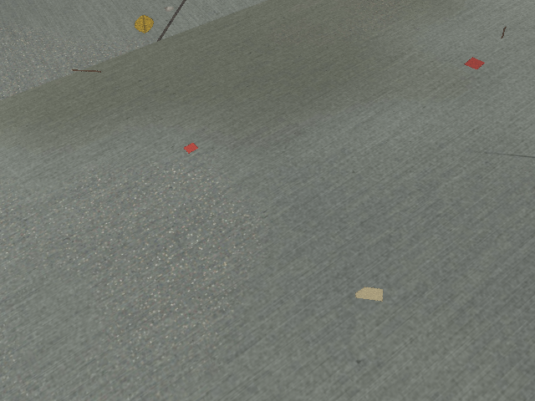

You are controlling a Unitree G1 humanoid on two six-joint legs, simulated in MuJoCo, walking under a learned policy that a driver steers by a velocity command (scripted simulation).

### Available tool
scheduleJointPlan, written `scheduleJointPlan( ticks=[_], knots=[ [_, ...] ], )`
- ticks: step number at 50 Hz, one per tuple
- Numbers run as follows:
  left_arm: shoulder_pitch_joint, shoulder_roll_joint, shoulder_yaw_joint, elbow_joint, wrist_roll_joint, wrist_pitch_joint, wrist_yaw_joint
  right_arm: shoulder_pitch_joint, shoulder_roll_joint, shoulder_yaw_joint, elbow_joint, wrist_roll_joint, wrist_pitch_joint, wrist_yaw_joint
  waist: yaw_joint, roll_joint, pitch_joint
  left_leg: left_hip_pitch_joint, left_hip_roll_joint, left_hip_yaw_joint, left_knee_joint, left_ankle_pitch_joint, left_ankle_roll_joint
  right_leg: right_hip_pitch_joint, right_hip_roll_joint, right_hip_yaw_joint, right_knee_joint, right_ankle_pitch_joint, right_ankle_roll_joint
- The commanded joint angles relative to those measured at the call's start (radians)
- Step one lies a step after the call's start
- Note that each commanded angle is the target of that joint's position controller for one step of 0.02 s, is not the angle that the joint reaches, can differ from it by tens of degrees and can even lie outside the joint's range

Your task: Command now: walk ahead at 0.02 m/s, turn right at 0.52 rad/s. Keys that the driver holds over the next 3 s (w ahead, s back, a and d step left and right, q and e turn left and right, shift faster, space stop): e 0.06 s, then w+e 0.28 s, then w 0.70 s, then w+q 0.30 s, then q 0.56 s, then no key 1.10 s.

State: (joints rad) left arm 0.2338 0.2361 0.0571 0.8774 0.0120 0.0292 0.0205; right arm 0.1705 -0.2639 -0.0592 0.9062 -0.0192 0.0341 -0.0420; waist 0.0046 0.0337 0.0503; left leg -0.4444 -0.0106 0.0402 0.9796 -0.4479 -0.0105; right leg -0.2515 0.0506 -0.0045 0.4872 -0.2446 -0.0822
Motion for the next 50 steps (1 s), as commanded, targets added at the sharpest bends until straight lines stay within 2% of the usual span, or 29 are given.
scheduleJointPlan(
  ticks=[1,3,6,8,13,16,18,19,20,21,22,23,25,28,31,33,35,37,38,39,40,41,42,43,44,45,46,47,50],
  knots=[
    [-0.018,0.142,0.035,-0.069,-0.009,-0.004,0.002,0.028,-0.089,-0.022,-0.047,-0.01,-0.006,0.009,-0.015,-0.113,-0.091,-0.115,0.009,-0.064,0.1,0.058,-0.023,0.157,-0.237,0.268,-0.153,0.573,-0.17],
    [0.019,0.161,0.043,-0.062,-0.01,-0.01,-0.001,0.015,-0.075,-0.018,-0.061,-0.001,-0.002,0.008,-0.003,-0.097,-0.107,-0.122,0.01,-0.07,0.066,0.066,-0.035,0.187,-0.233,0.281,-0.144,0.573,-0.171],
    [0.076,0.173,0.051,-0.05,-0.003,-0.01,-0.002,-0.039,-0.079,-0.015,-0.088,-0.01,-0.003,0.019,0.036,-0.14,-0.096,-0.144,0.02,-0.075,-0.053,0.071,-0.042,0.199,-0.212,0.377,-0.234,0.013,-0.181],
    [0.084,0.182,0.055,-0.052,0.006,-0.01,-0.006,-0.084,-0.089,-0.016,-0.108,-0.012,-0.01,0.028,0.054,-0.164,-0.055,-0.153,0.016,-0.079,-0.126,0.069,-0.044,0.178,-0.212,0.444,-0.283,-0.208,-0.188],
    [0.085,0.214,0.069,-0.058,0.015,-0.027,-0.021,-0.114,-0.083,-0.006,-0.139,-0.006,-0.049,0.036,0.057,-0.143,-0.045,-0.059,-0.006,-0.087,-0.267,0.043,-0.02,0.119,-0.199,0.509,-0.265,-0.243,-0.194],
    [0.025,0.215,0.074,-0.079,0.015,-0.031,-0.034,-0.056,-0.083,-0.002,-0.144,0.007,-0.069,0.03,0.009,-0.146,-0.04,0.127,-0.037,-0.083,-0.406,0.042,0.011,-0.015,-0.165,0.53,-0.233,-0.26,-0.164],
    [-0.055,0.183,0.068,-0.103,0.008,-0.031,-0.031,0.109,-0.081,-0.004,-0.1,0.011,-0.085,0.013,-0.096,-0.087,-0.04,0.448,-0.027,-0.073,-0.628,0.178,0.031,-0.236,-0.069,0.456,-0.117,-0.316,-0.085],
    [-0.053,0.11,0.048,-0.12,0.001,-0.044,-0.029,0.197,-0.162,-0.021,-0.083,-0.006,-0.094,-0.002,-0.119,0.067,-0.063,0.593,0.153,-0.26,-0.729,0.008,0.062,-0.388,0.016,0.329,0.092,-0.369,-0.026],
    [-0.05,0.053,0.027,-0.148,-0.008,-0.056,-0.029,0.232,-0.269,-0.04,-0.092,-0.022,-0.095,-0.005,-0.116,0.219,-0.087,0.616,0.392,-0.674,-0.874,-0.312,0.148,-0.522,0.145,0.168,0.342,-0.352,0.001],
    [-0.041,0.123,0.035,-0.139,0.02,-0.062,-0.03,0.177,-0.246,-0.043,-0.084,-0.031,-0.093,-0.001,-0.06,0.107,0.003,0.49,0.417,-0.71,-0.872,-0.346,0.205,-0.539,0.042,0.182,0.462,-0.253,-0.004],
    [-0.02,0.139,0.039,-0.115,0.025,-0.067,-0.039,0.126,-0.166,-0.025,-0.098,-0.018,-0.098,0.009,-0.027,0.047,0.05,0.434,0.361,-0.624,-0.864,-0.3,0.203,-0.521,0.01,0.19,0.493,-0.177,0.0],
    [0.007,0.136,0.038,-0.095,0.025,-0.07,-0.049,0.089,-0.123,-0.014,-0.103,-0.008,-0.105,0.019,-0.003,0.046,0.064,0.415,0.296,-0.512,-0.869,-0.196,0.176,-0.496,-0.005,0.178,0.493,-0.118,0.016],
    [0.003,0.132,0.035,-0.084,0.038,-0.067,-0.065,0.11,-0.101,-0.006,-0.09,-0.006,-0.12,0.024,-0.009,0.092,0.042,0.42,0.221,-0.352,-0.87,0.044,0.158,-0.469,-0.01,0.136,0.522,-0.032,0.045],
    [-0.088,0.11,0.023,-0.117,0.033,-0.063,-0.073,0.197,-0.099,-0.009,-0.045,0.0,-0.135,0.036,-0.032,0.075,0.028,0.46,0.209,-0.26,-0.854,0.288,0.177,-0.506,-0.024,0.103,0.5,0.029,0.07],
    [-0.199,0.086,0.004,-0.156,0.035,-0.062,-0.08,0.23,-0.091,-0.007,-0.019,0.005,-0.135,0.041,-0.049,0.082,0.033,0.453,0.195,-0.19,-0.85,0.447,0.185,-0.478,-0.064,0.013,0.361,0.083,0.09],
    [-0.276,0.061,-0.013,-0.182,0.029,-0.063,-0.086,0.259,-0.096,-0.007,-0.001,0.004,-0.134,0.043,-0.069,0.093,0.039,0.418,0.188,-0.151,-0.842,0.531,0.18,-0.394,-0.075,-0.043,0.239,0.105,0.085],
    [-0.306,0.063,-0.018,-0.194,0.023,-0.062,-0.085,0.291,-0.117,-0.012,0.019,0.001,-0.132,0.043,-0.075,0.101,0.041,0.413,0.207,-0.143,-0.82,0.602,0.173,-0.309,-0.064,-0.075,0.154,0.089,0.06],
    [-0.279,0.081,-0.014,-0.189,0.021,-0.064,-0.074,0.299,-0.135,-0.016,0.034,0.002,-0.127,0.042,-0.05,0.1,0.035,0.426,0.236,-0.141,-0.773,0.741,0.166,-0.218,-0.042,-0.09,0.101,0.067,0.023],
    [-0.223,0.094,-0.007,-0.172,0.021,-0.066,-0.064,0.293,-0.143,-0.016,0.039,0.003,-0.124,0.041,-0.017,0.095,0.008,0.437,0.236,-0.126,-0.7,0.898,0.155,-0.133,-0.016,-0.096,0.069,0.052,0.003],
    [-0.108,0.108,0.002,-0.132,0.024,-0.073,-0.054,0.288,-0.146,-0.016,0.046,0.009,-0.119,0.04,0.04,0.068,-0.052,0.434,0.214,-0.09,-0.559,1.021,0.139,0.013,0.011,-0.104,0.006,0.075,-0.022],
    [0.047,0.143,0.017,-0.079,0.036,-0.084,-0.041,0.288,-0.133,-0.01,0.045,0.014,-0.116,0.039,0.101,0.036,-0.144,0.342,0.173,-0.05,-0.367,0.969,0.119,0.237,-0.007,-0.078,-0.014,0.086,-0.048],
    [0.203,0.225,0.038,-0.058,0.059,-0.092,-0.025,0.29,-0.071,0.01,0.004,0.026,-0.116,0.044,0.155,-0.087,-0.273,0.098,0.114,-0.01,-0.062,0.617,0.091,0.508,-0.258,0.215,-0.061,-0.124,-0.113],
    [0.242,0.295,0.052,-0.043,0.048,-0.087,-0.024,0.361,-0.007,0.018,-0.011,0.029,-0.114,0.043,0.112,-0.285,-0.36,-0.133,-0.037,-0.009,0.221,-0.079,0.073,0.605,-0.493,0.655,-0.188,-0.138,-0.203],
    [0.177,0.236,0.042,-0.041,0.013,-0.081,-0.028,0.276,-0.115,-0.012,-0.006,0.005,-0.106,0.037,0.103,-0.13,-0.241,-0.196,0.017,-0.105,0.286,-0.02,0.092,0.488,-0.438,0.619,-0.207,-0.141,-0.19],
    [0.08,0.18,0.026,-0.052,0.007,-0.083,-0.03,0.228,-0.094,-0.01,-0.023,0.006,-0.113,0.045,0.056,-0.11,-0.114,-0.203,0.058,-0.1,0.259,0.075,0.099,0.349,-0.395,0.47,-0.229,-0.067,-0.17],
    [0.027,0.131,0.013,-0.056,0.01,-0.091,-0.034,0.211,-0.069,-0.004,-0.019,0.007,-0.115,0.051,0.029,-0.091,-0.062,-0.168,0.088,-0.091,0.205,0.13,0.097,0.25,-0.339,0.365,-0.261,0.032,-0.144],
    [0.008,0.109,0.006,-0.051,0.008,-0.098,-0.033,0.217,-0.06,-0.004,-0.012,-0.005,-0.106,0.055,0.003,-0.109,-0.034,-0.13,0.104,-0.08,0.167,0.15,0.088,0.185,-0.297,0.292,-0.283,0.095,-0.123],
    [0.004,0.091,0.0,-0.041,0.005,-0.104,-0.031,0.238,-0.046,-0.001,0.0,-0.016,-0.092,0.062,-0.019,-0.118,-0.028,-0.091,0.113,-0.074,0.141,0.162,0.076,0.141,-0.266,0.236,-0.305,0.143,-0.111],
    [0.064,0.106,0.003,-0.002,-0.004,-0.126,-0.029,0.199,-0.032,-0.002,-0.009,-0.021,-0.071,0.077,-0.034,-0.103,-0.012,-0.118,0.115,-0.045,0.096,0.207,0.052,0.129,-0.25,0.172,-0.346,0.257,-0.129]
  ],
)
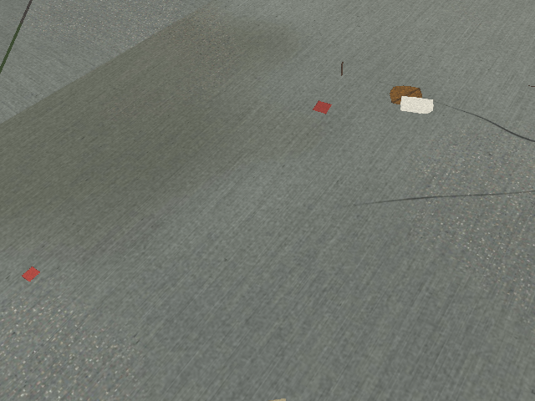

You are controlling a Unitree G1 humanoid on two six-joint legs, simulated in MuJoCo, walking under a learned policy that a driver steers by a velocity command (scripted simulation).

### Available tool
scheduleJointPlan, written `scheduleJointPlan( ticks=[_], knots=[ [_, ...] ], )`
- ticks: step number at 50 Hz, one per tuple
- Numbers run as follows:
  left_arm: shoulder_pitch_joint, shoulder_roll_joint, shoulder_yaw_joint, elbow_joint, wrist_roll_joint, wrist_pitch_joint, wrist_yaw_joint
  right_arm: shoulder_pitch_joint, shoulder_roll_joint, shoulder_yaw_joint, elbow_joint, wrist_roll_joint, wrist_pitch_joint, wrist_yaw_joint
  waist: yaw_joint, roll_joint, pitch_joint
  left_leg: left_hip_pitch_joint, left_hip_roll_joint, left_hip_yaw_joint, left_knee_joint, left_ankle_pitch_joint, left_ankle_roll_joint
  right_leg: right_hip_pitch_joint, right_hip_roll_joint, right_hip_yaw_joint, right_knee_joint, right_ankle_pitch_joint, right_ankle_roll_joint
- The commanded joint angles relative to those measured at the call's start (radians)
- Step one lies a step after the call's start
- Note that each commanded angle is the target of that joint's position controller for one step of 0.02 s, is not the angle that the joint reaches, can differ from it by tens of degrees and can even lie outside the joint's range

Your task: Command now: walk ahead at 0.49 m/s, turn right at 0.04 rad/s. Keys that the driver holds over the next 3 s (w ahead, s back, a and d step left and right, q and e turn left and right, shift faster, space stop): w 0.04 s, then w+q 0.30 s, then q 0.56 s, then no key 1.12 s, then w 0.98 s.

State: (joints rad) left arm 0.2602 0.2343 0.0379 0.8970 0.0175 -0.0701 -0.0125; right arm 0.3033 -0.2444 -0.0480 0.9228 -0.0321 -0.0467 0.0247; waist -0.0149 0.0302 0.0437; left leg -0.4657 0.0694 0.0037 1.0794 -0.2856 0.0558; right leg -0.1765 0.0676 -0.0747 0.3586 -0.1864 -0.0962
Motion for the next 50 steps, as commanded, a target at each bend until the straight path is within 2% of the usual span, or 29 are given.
scheduleJointPlan(
  ticks=[1,5,8,11,12,14,15,16,17,18,19,20,21,22,23,24,25,27,29,33,37,41,43,45,46,47,48,49,50],
  knots=[
    [0.056,0.113,0.023,-0.01,-0.011,-0.029,0.005,0.023,-0.05,-0.014,-0.038,-0.009,0.013,0.013,-0.011,-0.095,0.01,-0.133,0.043,-0.002,-0.029,0.078,-0.022,0.058,-0.264,0.228,-0.235,0.198,-0.119],
    [0.116,0.098,0.016,0.026,-0.005,-0.031,0.007,-0.138,-0.04,-0.007,-0.087,0.002,0.014,0.019,0.017,-0.084,0.052,-0.216,0.038,0.01,-0.187,0.218,-0.036,0.096,-0.242,0.128,-0.258,0.283,-0.097],
    [0.153,0.099,0.012,0.05,0.0,-0.038,0.014,-0.234,-0.022,0.006,-0.117,0.01,0.009,0.023,0.041,-0.083,0.066,-0.177,-0.002,0.027,-0.329,0.305,-0.018,0.116,-0.244,0.053,-0.263,0.37,-0.07],
    [0.193,0.099,0.007,0.077,0.002,-0.037,0.027,-0.31,-0.024,0.013,-0.147,0.006,0.006,0.024,0.059,-0.072,0.08,-0.166,-0.025,0.066,-0.428,0.309,0.015,0.205,-0.271,0.008,-0.247,0.46,-0.055],
    [0.198,0.103,0.007,0.084,0.004,-0.035,0.032,-0.32,-0.026,0.013,-0.154,0.004,0.005,0.024,0.058,-0.072,0.077,-0.155,-0.036,0.078,-0.454,0.286,0.029,0.242,-0.281,-0.006,-0.222,0.522,-0.049],
    [0.186,0.124,0.008,0.09,0.008,-0.031,0.042,-0.29,-0.037,0.008,-0.152,0.002,0.002,0.019,0.033,-0.091,0.043,-0.083,-0.083,0.117,-0.483,0.202,0.066,0.305,-0.292,-0.042,-0.113,0.805,-0.034],
    [0.179,0.139,0.012,0.092,0.01,-0.026,0.047,-0.245,-0.049,0.002,-0.141,0.0,0.002,0.014,0.011,-0.109,0.008,-0.028,-0.116,0.138,-0.486,0.144,0.087,0.332,-0.296,-0.057,-0.02,0.961,-0.027],
    [0.172,0.154,0.016,0.09,0.015,-0.017,0.05,-0.159,-0.068,-0.008,-0.117,-0.002,-0.001,0.011,-0.026,-0.119,-0.045,0.06,-0.15,0.15,-0.502,0.095,0.111,0.34,-0.298,-0.071,0.123,1.054,-0.023],
    [0.165,0.166,0.019,0.084,0.014,-0.008,0.05,-0.023,-0.093,-0.022,-0.075,-0.008,-0.007,0.007,-0.081,-0.115,-0.116,0.226,-0.172,0.138,-0.566,0.108,0.14,0.285,-0.289,-0.09,0.318,0.996,-0.013],
    [0.141,0.163,0.016,0.055,0.005,-0.009,0.049,0.131,-0.156,-0.047,-0.038,-0.027,-0.011,-0.003,-0.151,-0.066,-0.196,0.469,-0.058,-0.023,-0.598,0.123,0.198,0.082,-0.259,-0.104,0.604,0.734,0.012],
    [0.208,0.061,-0.002,0.0,-0.019,-0.015,0.028,0.133,-0.272,-0.08,-0.055,-0.027,-0.002,-0.016,-0.08,0.191,-0.303,0.784,0.27,-0.547,-0.614,0.362,0.383,-0.355,-0.04,-0.107,1.044,-0.179,0.076],
    [0.119,0.142,0.018,-0.018,-0.006,-0.021,0.031,0.118,-0.25,-0.077,-0.054,0.028,0.006,-0.011,-0.093,0.05,-0.345,0.783,0.29,-0.675,-0.692,0.583,0.41,-0.45,-0.015,0.102,1.146,-0.321,0.074],
    [0.06,0.124,0.013,-0.049,-0.013,-0.029,0.031,0.036,-0.232,-0.072,-0.064,0.035,0.006,-0.017,-0.056,0.016,-0.208,0.656,0.27,-0.495,-0.695,0.742,0.379,-0.491,-0.079,0.13,1.104,-0.231,0.074],
    [0.042,0.117,0.01,-0.051,-0.011,-0.034,0.033,-0.008,-0.17,-0.058,-0.069,0.032,0.005,-0.018,-0.028,-0.051,-0.119,0.531,0.225,-0.4,-0.715,0.838,0.334,-0.465,-0.108,0.121,1.028,-0.189,0.08],
    [0.036,0.115,0.014,-0.05,-0.001,-0.022,0.034,-0.042,-0.136,-0.049,-0.074,0.034,0.006,-0.021,0.003,-0.074,-0.066,0.431,0.17,-0.323,-0.736,0.859,0.289,-0.428,-0.126,0.12,0.962,-0.184,0.089],
    [0.048,0.11,0.013,-0.058,0.014,0.0,0.033,-0.059,-0.111,-0.04,-0.074,0.039,0.006,-0.025,0.031,-0.06,-0.058,0.359,0.129,-0.271,-0.757,0.865,0.264,-0.376,-0.133,0.12,0.906,-0.18,0.105],
    [0.057,0.098,0.013,-0.061,0.021,0.021,0.031,-0.058,-0.114,-0.037,-0.075,0.037,0.002,-0.024,0.044,-0.049,-0.067,0.324,0.108,-0.247,-0.761,0.89,0.249,-0.339,-0.131,0.117,0.86,-0.181,0.118],
    [0.062,0.078,0.01,-0.073,0.02,0.048,0.03,-0.044,-0.155,-0.046,-0.074,0.03,-0.003,-0.022,0.059,-0.032,-0.09,0.29,0.076,-0.211,-0.75,0.976,0.237,-0.32,-0.118,0.098,0.789,-0.159,0.141],
    [0.027,0.079,0.009,-0.095,0.017,0.059,0.031,-0.026,-0.174,-0.051,-0.08,0.026,0.002,-0.023,0.051,-0.011,-0.108,0.286,0.051,-0.2,-0.739,0.986,0.212,-0.336,-0.113,0.086,0.721,-0.109,0.153],
    [-0.089,0.104,0.011,-0.145,0.011,0.075,0.035,0.023,-0.177,-0.053,-0.089,0.029,0.026,-0.032,0.006,0.033,-0.118,0.328,0.028,-0.243,-0.716,0.88,0.148,-0.385,-0.111,0.095,0.617,-0.026,0.161],
    [-0.174,0.122,0.01,-0.182,0.002,0.081,0.04,0.062,-0.188,-0.06,-0.1,0.02,0.047,-0.043,-0.028,0.048,-0.097,0.401,0.052,-0.338,-0.691,0.778,0.143,-0.429,-0.1,0.125,0.539,-0.04,0.154],
    [-0.201,0.138,0.005,-0.204,-0.011,0.071,0.048,0.057,-0.202,-0.067,-0.12,0.008,0.063,-0.047,-0.037,0.062,-0.074,0.44,0.069,-0.423,-0.635,0.802,0.169,-0.393,-0.065,0.147,0.442,-0.132,0.13],
    [-0.178,0.147,0.004,-0.206,-0.018,0.063,0.052,0.03,-0.21,-0.07,-0.134,0.008,0.069,-0.046,-0.024,0.073,-0.069,0.434,0.061,-0.469,-0.611,0.79,0.158,-0.321,-0.048,0.16,0.35,-0.159,0.114],
    [-0.108,0.152,0.005,-0.195,-0.019,0.053,0.056,-0.035,-0.214,-0.072,-0.154,0.02,0.073,-0.044,0.023,0.083,-0.062,0.375,0.016,-0.493,-0.579,0.681,0.106,-0.164,-0.032,0.156,0.154,-0.104,0.097],
    [-0.039,0.159,0.008,-0.178,-0.007,0.044,0.062,-0.08,-0.205,-0.068,-0.168,0.033,0.072,-0.045,0.065,0.06,-0.074,0.306,-0.027,-0.467,-0.519,0.596,0.059,-0.021,-0.061,0.167,0.002,0.037,0.082],
    [-0.008,0.228,0.021,-0.181,0.007,0.039,0.074,-0.033,-0.142,-0.049,-0.186,0.042,0.066,-0.045,0.039,-0.112,-0.143,0.222,-0.105,-0.346,-0.339,0.311,0.002,0.133,-0.271,0.343,-0.048,0.226,0.025],
    [-0.056,0.293,0.028,-0.201,-0.002,0.055,0.069,0.077,-0.115,-0.048,-0.185,0.039,0.074,-0.054,-0.022,-0.305,-0.159,0.026,-0.303,-0.166,-0.189,-0.394,-0.034,0.211,-0.49,0.617,-0.024,0.655,-0.135],
    [-0.01,0.245,0.025,-0.189,-0.016,0.068,0.062,0.093,-0.182,-0.058,-0.152,0.001,0.084,-0.059,-0.003,-0.21,-0.171,0.012,-0.236,-0.134,0.007,-0.424,-0.046,0.169,-0.516,0.633,-0.007,0.703,-0.211],
    [-0.032,0.179,0.006,-0.195,-0.016,0.07,0.059,0.051,-0.194,-0.064,-0.138,0.001,0.09,-0.056,-0.006,-0.11,-0.123,0.02,-0.216,-0.161,0.066,-0.34,-0.051,0.106,-0.444,0.523,-0.003,0.64,-0.19]
  ],
)
Over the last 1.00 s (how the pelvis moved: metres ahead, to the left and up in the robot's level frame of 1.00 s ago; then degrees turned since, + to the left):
0.29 -0.09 0.00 -17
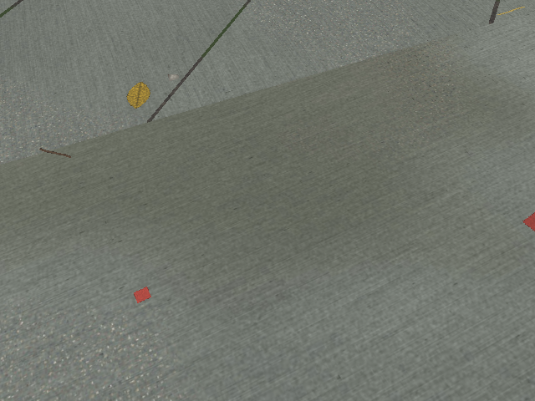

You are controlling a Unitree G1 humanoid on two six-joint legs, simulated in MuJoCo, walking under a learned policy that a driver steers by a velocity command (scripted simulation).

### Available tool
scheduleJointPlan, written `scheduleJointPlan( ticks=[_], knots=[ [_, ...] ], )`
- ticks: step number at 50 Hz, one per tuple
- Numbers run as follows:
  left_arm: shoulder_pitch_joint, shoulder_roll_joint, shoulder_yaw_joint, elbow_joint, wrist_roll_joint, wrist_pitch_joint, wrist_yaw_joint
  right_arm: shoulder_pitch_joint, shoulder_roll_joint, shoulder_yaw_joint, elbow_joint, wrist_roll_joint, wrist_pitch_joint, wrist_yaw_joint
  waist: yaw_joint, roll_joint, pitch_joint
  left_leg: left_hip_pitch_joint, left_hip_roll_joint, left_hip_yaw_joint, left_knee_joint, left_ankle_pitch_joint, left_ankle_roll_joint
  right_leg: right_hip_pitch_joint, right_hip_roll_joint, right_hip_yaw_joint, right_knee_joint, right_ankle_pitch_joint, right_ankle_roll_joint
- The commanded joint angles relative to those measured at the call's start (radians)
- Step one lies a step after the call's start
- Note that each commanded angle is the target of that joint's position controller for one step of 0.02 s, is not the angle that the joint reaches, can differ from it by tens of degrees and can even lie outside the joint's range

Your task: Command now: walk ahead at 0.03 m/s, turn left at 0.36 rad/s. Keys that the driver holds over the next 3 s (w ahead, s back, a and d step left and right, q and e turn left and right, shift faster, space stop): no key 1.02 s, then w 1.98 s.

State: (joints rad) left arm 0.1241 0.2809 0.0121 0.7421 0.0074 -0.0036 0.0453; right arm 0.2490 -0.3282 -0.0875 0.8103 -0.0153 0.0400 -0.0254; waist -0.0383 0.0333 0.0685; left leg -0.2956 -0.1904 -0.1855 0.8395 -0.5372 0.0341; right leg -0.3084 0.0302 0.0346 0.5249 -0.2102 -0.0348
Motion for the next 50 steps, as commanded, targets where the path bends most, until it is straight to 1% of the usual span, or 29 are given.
scheduleJointPlan(
  ticks=[1,2,3,4,6,8,10,11,12,13,14,15,16,17,18,19,20,21,22,23,26,32,40,50],
  knots=[
    [0.05,0.104,0.023,-0.047,0.0,0.006,-0.002,0.078,-0.1,-0.024,-0.023,-0.009,0.01,0.002,0.003,-0.09,-0.106,-0.139,0.064,0.029,0.306,-0.02,-0.042,0.185,-0.33,0.301,-0.183,0.569,-0.206],
    [0.025,0.103,0.022,-0.051,0.006,0.005,-0.001,0.055,-0.091,-0.02,-0.03,-0.005,0.017,0.012,-0.001,-0.139,-0.092,-0.139,0.074,0.031,0.291,0.027,-0.053,0.172,-0.278,0.237,-0.196,0.516,-0.17],
    [0.021,0.108,0.023,-0.048,0.013,0.003,-0.002,0.056,-0.081,-0.014,-0.027,0.001,0.021,0.021,0.002,-0.182,-0.095,-0.123,0.065,0.042,0.29,0.06,-0.066,0.164,-0.238,0.187,-0.194,0.543,-0.158],
    [0.034,0.109,0.023,-0.04,0.015,-0.001,-0.006,0.052,-0.075,-0.01,-0.023,0.006,0.024,0.025,0.007,-0.189,-0.105,-0.108,0.057,0.049,0.275,0.078,-0.074,0.165,-0.222,0.159,-0.189,0.568,-0.155],
    [0.061,0.109,0.021,-0.021,0.012,-0.008,-0.011,0.025,-0.059,0.001,-0.024,0.01,0.029,0.027,0.019,-0.18,-0.121,-0.091,0.062,0.054,0.184,0.085,-0.082,0.192,-0.225,0.148,-0.187,0.56,-0.164],
    [0.081,0.117,0.022,-0.002,0.012,-0.01,-0.014,0.0,-0.041,0.015,-0.017,0.008,0.034,0.024,0.031,-0.189,-0.123,-0.056,0.083,0.073,0.054,0.071,-0.081,0.201,-0.229,0.154,-0.194,0.479,-0.167],
    [0.09,0.13,0.025,0.012,0.016,-0.005,-0.02,-0.026,-0.03,0.028,-0.009,0.009,0.038,0.021,0.046,-0.206,-0.116,0.013,0.105,0.111,-0.083,0.056,-0.069,0.176,-0.225,0.159,-0.203,0.372,-0.166],
    [0.098,0.139,0.027,0.02,0.019,0.0,-0.023,-0.037,-0.031,0.032,-0.004,0.012,0.038,0.018,0.054,-0.216,-0.112,0.044,0.11,0.133,-0.142,0.063,-0.062,0.164,-0.224,0.166,-0.206,0.333,-0.166],
    [0.105,0.147,0.03,0.028,0.02,0.005,-0.026,-0.04,-0.033,0.035,0.003,0.015,0.037,0.016,0.057,-0.223,-0.108,0.067,0.114,0.147,-0.198,0.084,-0.054,0.158,-0.223,0.177,-0.205,0.308,-0.166],
    [0.107,0.15,0.032,0.036,0.019,0.01,-0.027,-0.031,-0.031,0.038,0.015,0.015,0.033,0.013,0.051,-0.219,-0.105,0.097,0.119,0.158,-0.269,0.124,-0.045,0.149,-0.221,0.184,-0.197,0.292,-0.16],
    [0.099,0.15,0.032,0.042,0.014,0.015,-0.028,-0.007,-0.022,0.043,0.033,0.013,0.027,0.009,0.031,-0.202,-0.101,0.152,0.122,0.172,-0.381,0.204,-0.033,0.127,-0.213,0.18,-0.179,0.282,-0.144],
    [0.105,0.145,0.03,0.053,0.011,0.019,-0.027,0.007,-0.019,0.048,0.047,0.009,0.017,0.004,0.017,-0.174,-0.092,0.224,0.135,0.161,-0.524,0.325,-0.018,0.086,-0.205,0.173,-0.16,0.267,-0.11],
    [0.126,0.128,0.025,0.058,0.01,0.014,-0.027,-0.007,-0.048,0.046,0.049,-0.003,0.003,-0.002,0.028,-0.126,-0.101,0.3,0.197,0.074,-0.567,0.385,0.0,0.025,-0.196,0.174,-0.148,0.21,-0.062],
    [0.142,0.091,0.017,0.044,0.005,0.007,-0.033,-0.009,-0.101,0.044,0.042,-0.022,-0.011,-0.01,0.051,0.004,-0.132,0.349,0.357,-0.099,-0.593,0.436,0.031,-0.029,-0.139,0.108,-0.058,0.096,-0.02],
    [0.141,0.05,0.005,0.056,-0.007,0.014,-0.029,-0.091,-0.097,0.052,0.054,-0.002,-0.017,-0.003,0.089,0.12,-0.068,0.107,0.419,-0.119,-0.578,0.502,0.096,0.088,-0.055,0.023,-0.127,-0.063,0.0],
    [0.133,0.073,0.008,0.081,0.002,0.02,-0.025,-0.14,-0.044,0.067,0.045,0.0,-0.026,0.004,0.095,0.081,-0.043,0.06,0.376,-0.087,-0.585,0.409,0.081,0.166,-0.068,0.029,-0.146,-0.021,0.01],
    [0.122,0.081,0.012,0.097,0.006,0.02,-0.026,-0.135,-0.032,0.073,0.056,0.0,-0.034,0.005,0.081,0.082,-0.034,0.048,0.33,-0.062,-0.588,0.334,0.051,0.188,-0.069,0.042,-0.165,0.035,0.011],
    [0.122,0.093,0.015,0.112,0.003,0.017,-0.029,-0.112,-0.037,0.074,0.075,-0.003,-0.035,0.002,0.073,0.074,-0.02,0.048,0.296,-0.04,-0.599,0.298,0.032,0.194,-0.079,0.049,-0.17,0.076,0.011],
    [0.129,0.102,0.02,0.126,0.006,0.016,-0.033,-0.085,-0.045,0.074,0.093,0.003,-0.038,-0.004,0.069,0.072,-0.01,0.054,0.284,-0.029,-0.598,0.306,0.025,0.193,-0.089,0.055,-0.17,0.103,0.008],
    [0.142,0.088,0.015,0.142,0.007,0.012,-0.035,-0.065,-0.047,0.074,0.113,0.008,-0.04,-0.006,0.07,0.067,-0.015,0.075,0.276,-0.018,-0.593,0.321,0.022,0.187,-0.098,0.06,-0.178,0.117,0.007],
    [0.151,0.07,0.009,0.188,0.005,0.008,-0.032,-0.041,-0.03,0.078,0.146,0.01,-0.042,-0.007,0.062,0.01,-0.007,0.097,0.274,-0.01,-0.582,0.334,0.029,0.168,-0.099,0.062,-0.196,0.107,0.013],
    [0.15,0.056,0.004,0.253,0.005,0.008,-0.027,-0.024,-0.021,0.083,0.196,0.01,-0.047,-0.009,0.057,-0.025,-0.01,0.095,0.266,0.003,-0.576,0.345,0.034,0.176,-0.104,0.067,-0.202,0.109,0.014],
    [0.161,0.04,-0.002,0.318,0.003,0.009,-0.02,0.015,0.002,0.092,0.25,0.009,-0.05,-0.013,0.055,-0.033,-0.02,0.104,0.259,0.019,-0.56,0.393,0.034,0.181,-0.11,0.069,-0.193,0.123,0.007],
    [0.174,0.014,-0.007,0.367,0.002,0.012,-0.013,0.068,0.033,0.1,0.294,0.008,-0.05,-0.019,0.053,-0.03,-0.01,0.106,0.255,0.031,-0.545,0.426,0.031,0.174,-0.111,0.067,-0.181,0.138,0.003]
  ],
)
Over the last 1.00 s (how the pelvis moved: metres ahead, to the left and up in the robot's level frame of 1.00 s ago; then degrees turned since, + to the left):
0.40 0.03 -0.01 30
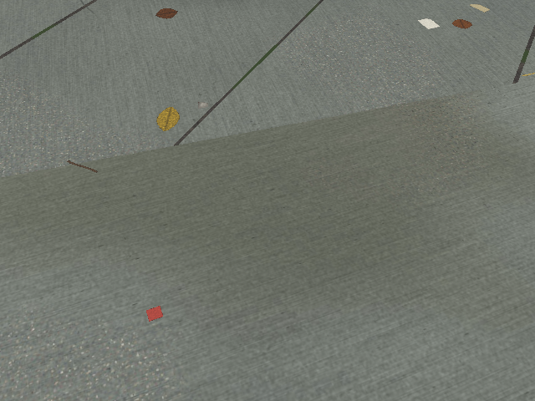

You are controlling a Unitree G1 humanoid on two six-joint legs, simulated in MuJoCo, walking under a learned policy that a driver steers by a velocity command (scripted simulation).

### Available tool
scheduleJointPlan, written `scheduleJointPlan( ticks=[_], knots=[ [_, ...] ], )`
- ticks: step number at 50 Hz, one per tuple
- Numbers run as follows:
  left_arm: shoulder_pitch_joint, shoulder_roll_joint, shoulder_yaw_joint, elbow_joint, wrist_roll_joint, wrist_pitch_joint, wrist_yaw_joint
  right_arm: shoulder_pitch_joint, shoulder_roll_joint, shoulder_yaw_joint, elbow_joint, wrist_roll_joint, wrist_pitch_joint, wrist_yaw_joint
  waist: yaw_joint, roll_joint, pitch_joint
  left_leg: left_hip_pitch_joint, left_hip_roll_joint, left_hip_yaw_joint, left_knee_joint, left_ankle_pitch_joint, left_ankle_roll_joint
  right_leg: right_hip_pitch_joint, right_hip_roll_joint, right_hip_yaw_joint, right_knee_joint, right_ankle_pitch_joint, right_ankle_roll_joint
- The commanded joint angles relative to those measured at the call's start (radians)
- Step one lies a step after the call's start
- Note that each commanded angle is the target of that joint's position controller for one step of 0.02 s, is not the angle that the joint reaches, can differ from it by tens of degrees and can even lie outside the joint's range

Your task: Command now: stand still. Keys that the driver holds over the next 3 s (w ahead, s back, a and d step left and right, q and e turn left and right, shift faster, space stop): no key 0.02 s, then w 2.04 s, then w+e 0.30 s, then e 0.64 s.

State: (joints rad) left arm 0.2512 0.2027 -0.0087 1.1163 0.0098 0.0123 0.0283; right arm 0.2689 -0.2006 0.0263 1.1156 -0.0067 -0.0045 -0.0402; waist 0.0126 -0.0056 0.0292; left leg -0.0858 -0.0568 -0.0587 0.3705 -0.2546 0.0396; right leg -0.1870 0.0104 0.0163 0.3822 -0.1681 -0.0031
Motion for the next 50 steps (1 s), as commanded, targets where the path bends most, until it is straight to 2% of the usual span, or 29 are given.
scheduleJointPlan(
  ticks=[1,4,6,7,8,10,12,14,15,16,17,18,19,20,22,25,30,33,35,37,38,39,40,41,42,43,45,47,50],
  knots=[
    [0.048,0.09,0.014,-0.003,0.0,-0.004,0.005,0.053,-0.091,-0.013,-0.008,0.0,-0.006,-0.005,0.002,0.009,0.03,-0.103,0.121,-0.094,-0.074,0.146,0.025,0.052,-0.091,0.086,-0.037,0.097,-0.029],
    [0.044,0.093,0.021,-0.006,0.005,0.001,0.002,0.083,-0.123,-0.03,-0.002,-0.004,0.002,-0.004,-0.01,0.049,0.037,-0.128,0.102,-0.121,-0.101,-0.25,0.063,0.004,-0.023,0.036,0.036,-0.214,-0.047],
    [-0.001,0.082,0.024,-0.034,0.018,0.003,-0.009,0.127,-0.149,-0.048,-0.003,-0.006,0.011,0.0,-0.039,0.105,0.122,-0.145,0.167,-0.245,-0.168,-0.529,0.126,-0.161,0.025,-0.005,0.157,-0.354,-0.058],
    [-0.023,0.052,0.018,-0.052,0.028,-0.003,-0.015,0.158,-0.161,-0.057,0.003,-0.007,0.01,0.001,-0.052,0.145,0.157,-0.131,0.236,-0.333,-0.212,-0.594,0.165,-0.226,0.034,-0.047,0.235,-0.32,-0.056],
    [-0.04,0.043,0.017,-0.069,0.034,-0.013,-0.02,0.168,-0.161,-0.064,0.004,-0.008,0.006,0.0,-0.056,0.158,0.185,-0.121,0.294,-0.393,-0.239,-0.586,0.198,-0.28,0.006,-0.062,0.302,-0.267,-0.059],
    [-0.069,0.062,0.025,-0.101,0.029,-0.038,-0.028,0.173,-0.157,-0.072,-0.001,-0.018,-0.011,0.005,-0.056,0.137,0.187,-0.073,0.327,-0.41,-0.243,-0.459,0.224,-0.346,-0.032,-0.045,0.359,-0.276,-0.068],
    [-0.06,0.069,0.033,-0.119,0.018,-0.062,-0.037,0.16,-0.154,-0.079,-0.006,-0.017,-0.027,0.009,-0.035,0.126,0.171,-0.054,0.304,-0.342,-0.201,-0.316,0.208,-0.302,-0.04,-0.056,0.28,-0.261,-0.075],
    [0.076,0.047,0.04,-0.082,0.003,-0.077,-0.039,0.095,-0.147,-0.082,-0.027,-0.003,-0.036,0.012,0.046,0.105,0.132,-0.191,0.233,-0.223,-0.112,-0.197,0.16,-0.015,0.009,-0.107,0.099,-0.137,-0.08],
    [0.199,0.063,0.053,-0.038,0.002,-0.081,-0.034,0.07,-0.125,-0.077,-0.042,-0.005,-0.043,0.015,0.094,0.05,0.094,-0.308,0.18,-0.158,0.0,-0.122,0.13,0.196,0.019,-0.073,0.04,-0.121,-0.08],
    [0.331,0.148,0.078,-0.014,0.015,-0.09,-0.022,0.033,-0.064,-0.059,-0.077,-0.002,-0.056,0.025,0.149,-0.165,0.041,-0.446,0.056,-0.002,0.311,-0.089,0.077,0.349,-0.182,0.241,-0.134,-0.32,-0.121],
    [0.449,0.237,0.101,0.025,0.004,-0.08,-0.024,0.035,-0.053,-0.058,-0.113,-0.017,-0.064,0.033,0.146,-0.316,0.005,-0.611,-0.028,0.09,0.577,-0.28,0.052,0.413,-0.373,0.602,-0.249,-0.456,-0.202],
    [0.355,0.165,0.083,0.007,0.007,-0.071,-0.024,0.008,-0.109,-0.072,-0.113,-0.04,-0.061,0.037,0.082,-0.132,0.083,-0.647,0.047,0.03,0.723,-0.244,0.066,0.313,-0.381,0.578,-0.236,-0.482,-0.209],
    [0.253,0.128,0.073,-0.035,0.011,-0.076,-0.029,0.001,-0.078,-0.066,-0.108,-0.035,-0.066,0.048,0.043,-0.048,0.13,-0.644,0.089,0.012,0.757,-0.137,0.071,0.226,-0.345,0.49,-0.239,-0.415,-0.199],
    [0.191,0.113,0.068,-0.059,0.013,-0.084,-0.03,0.007,-0.057,-0.062,-0.102,-0.026,-0.072,0.057,0.013,-0.025,0.129,-0.612,0.116,0.013,0.746,-0.056,0.064,0.184,-0.303,0.395,-0.253,-0.297,-0.185],
    [0.18,0.078,0.052,-0.059,0.009,-0.101,-0.026,0.009,-0.063,-0.068,-0.1,-0.032,-0.065,0.067,-0.01,-0.04,0.101,-0.577,0.133,0.043,0.716,0.015,0.042,0.182,-0.237,0.251,-0.259,-0.064,-0.161],
    [0.275,0.068,0.042,-0.019,0.003,-0.113,-0.02,-0.034,-0.062,-0.073,-0.121,-0.029,-0.047,0.07,-0.009,-0.065,0.07,-0.616,0.116,0.098,0.701,0.048,0.019,0.241,-0.206,0.13,-0.216,0.308,-0.154],
    [0.308,0.057,0.026,-0.009,0.007,-0.113,-0.013,-0.27,-0.031,-0.055,-0.216,-0.017,-0.038,0.071,0.023,-0.078,0.119,-0.598,0.08,0.173,0.446,0.139,0.001,0.186,-0.165,0.041,-0.232,0.496,-0.148],
    [0.324,0.075,0.026,0.001,0.008,-0.116,-0.006,-0.336,-0.028,-0.047,-0.248,-0.009,-0.038,0.068,0.03,-0.096,0.124,-0.489,0.045,0.21,0.278,0.177,0.028,0.191,-0.179,0.02,-0.228,0.612,-0.147],
    [0.3,0.092,0.029,0.0,0.009,-0.121,-0.003,-0.29,-0.056,-0.056,-0.247,-0.008,-0.041,0.057,-0.008,-0.101,0.09,-0.389,0.015,0.211,0.233,0.162,0.069,0.23,-0.199,0.004,-0.155,0.824,-0.139],
    [0.265,0.114,0.037,-0.007,0.011,-0.119,0.001,-0.104,-0.099,-0.079,-0.194,-0.008,-0.052,0.044,-0.092,-0.106,-0.013,-0.211,-0.024,0.195,0.207,0.117,0.109,0.273,-0.206,-0.009,0.061,1.004,-0.129],
    [0.239,0.123,0.04,-0.013,0.006,-0.113,-0.001,0.049,-0.116,-0.094,-0.143,-0.01,-0.06,0.036,-0.16,-0.093,-0.085,-0.041,-0.022,0.183,0.13,0.153,0.13,0.231,-0.191,-0.023,0.244,0.939,-0.122],
    [0.238,0.103,0.035,-0.03,0.002,-0.112,-0.008,0.191,-0.172,-0.114,-0.109,-0.031,-0.065,0.026,-0.207,-0.037,-0.166,0.175,0.117,0.032,0.097,0.032,0.169,0.065,-0.153,-0.042,0.497,0.653,-0.117],
    [0.352,-0.022,0.015,-0.051,-0.02,-0.107,-0.023,0.247,-0.261,-0.137,-0.11,-0.055,-0.063,0.027,-0.132,0.18,-0.283,0.427,0.437,-0.477,0.039,-0.062,0.317,-0.277,0.026,-0.08,0.921,-0.18,-0.082],
    [0.293,0.081,0.045,-0.05,-0.004,-0.101,-0.023,0.178,-0.222,-0.133,-0.112,-0.011,-0.053,0.042,-0.133,0.078,-0.269,0.362,0.442,-0.673,-0.112,-0.21,0.346,-0.402,0.053,0.039,1.045,-0.303,-0.1],
    [0.195,0.092,0.052,-0.094,0.004,-0.103,-0.025,0.047,-0.177,-0.119,-0.136,0.002,-0.055,0.043,-0.077,0.062,-0.088,0.205,0.416,-0.508,-0.154,-0.266,0.309,-0.466,-0.016,0.046,1.014,-0.206,-0.11],
    [0.137,0.087,0.053,-0.108,0.009,-0.107,-0.029,-0.011,-0.11,-0.103,-0.144,-0.001,-0.065,0.048,-0.058,0.01,-0.007,0.071,0.376,-0.406,-0.194,-0.174,0.278,-0.44,-0.048,0.041,0.957,-0.144,-0.111],
    [0.149,0.046,0.053,-0.104,0.025,-0.088,-0.035,-0.008,-0.042,-0.08,-0.117,-0.008,-0.086,0.041,0.01,0.001,0.038,-0.094,0.295,-0.234,-0.222,0.034,0.216,-0.323,-0.091,0.041,0.853,-0.114,-0.093],
    [0.16,0.013,0.051,-0.103,0.03,-0.066,-0.044,0.047,-0.048,-0.076,-0.092,-0.008,-0.104,0.036,0.031,0.018,0.034,-0.125,0.265,-0.152,-0.231,0.162,0.203,-0.292,-0.097,0.022,0.792,-0.108,-0.073],
    [0.041,0.032,0.056,-0.151,0.032,-0.048,-0.052,0.107,-0.091,-0.08,-0.077,-0.006,-0.112,0.035,0.024,0.036,0.063,-0.111,0.24,-0.079,-0.266,0.214,0.193,-0.389,-0.12,-0.015,0.687,-0.024,-0.046]
  ],
)
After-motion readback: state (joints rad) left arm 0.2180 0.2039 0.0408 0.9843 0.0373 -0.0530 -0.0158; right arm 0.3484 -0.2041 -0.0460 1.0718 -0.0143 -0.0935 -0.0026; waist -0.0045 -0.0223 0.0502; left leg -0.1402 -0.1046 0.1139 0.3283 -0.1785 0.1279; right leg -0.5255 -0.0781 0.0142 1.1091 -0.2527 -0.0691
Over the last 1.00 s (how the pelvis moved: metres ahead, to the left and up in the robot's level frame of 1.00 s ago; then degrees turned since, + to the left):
0.01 0.01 0.01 2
